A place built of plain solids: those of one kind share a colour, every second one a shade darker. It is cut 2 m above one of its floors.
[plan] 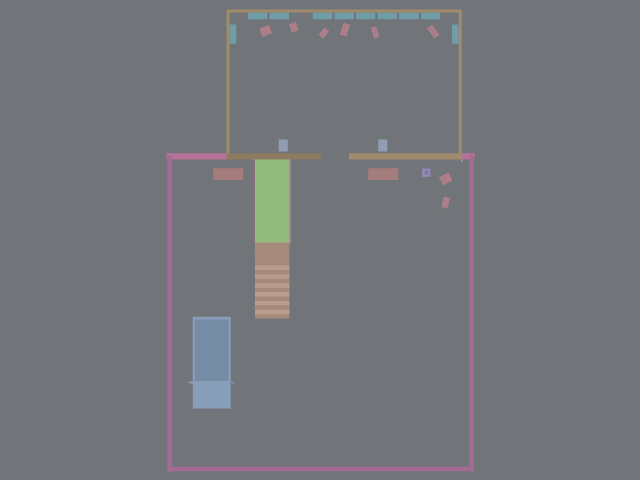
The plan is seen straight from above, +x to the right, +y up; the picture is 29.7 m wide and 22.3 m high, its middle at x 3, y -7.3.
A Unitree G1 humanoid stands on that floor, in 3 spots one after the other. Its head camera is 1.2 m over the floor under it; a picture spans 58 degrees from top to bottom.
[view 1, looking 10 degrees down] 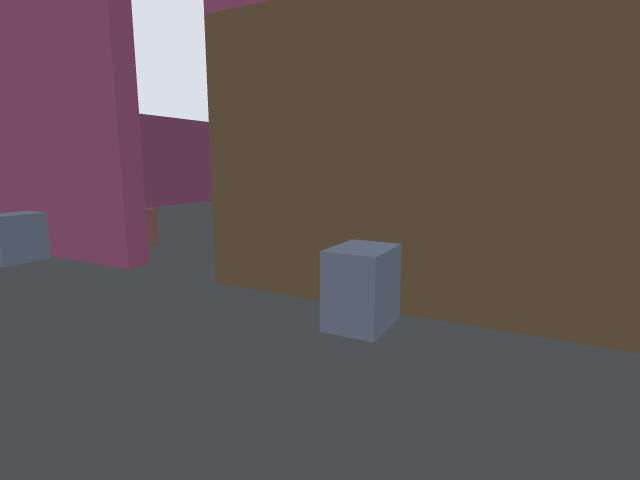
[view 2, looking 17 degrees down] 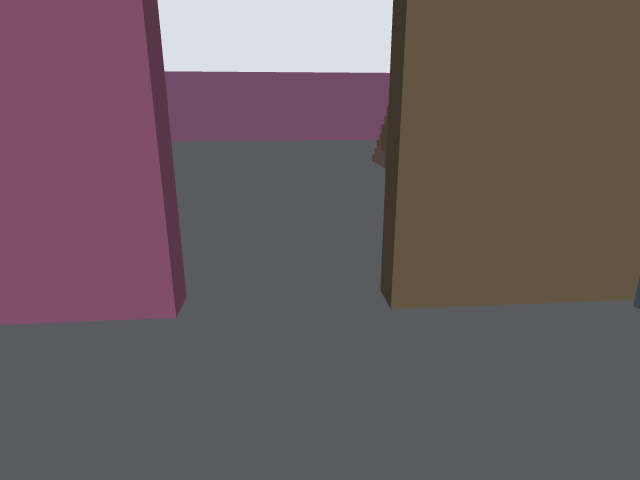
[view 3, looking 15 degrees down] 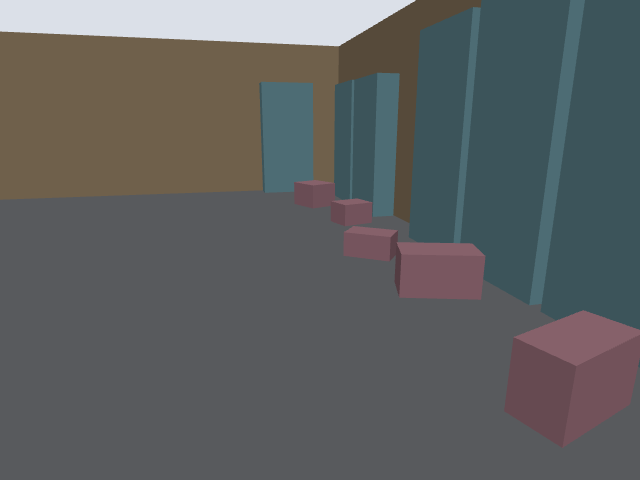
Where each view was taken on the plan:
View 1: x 0.10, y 0.00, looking -62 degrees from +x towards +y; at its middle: wall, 3.76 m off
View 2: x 3.69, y -0.87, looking -95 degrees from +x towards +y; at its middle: ground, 4.10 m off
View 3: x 6.89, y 0.90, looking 166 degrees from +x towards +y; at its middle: ground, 4.64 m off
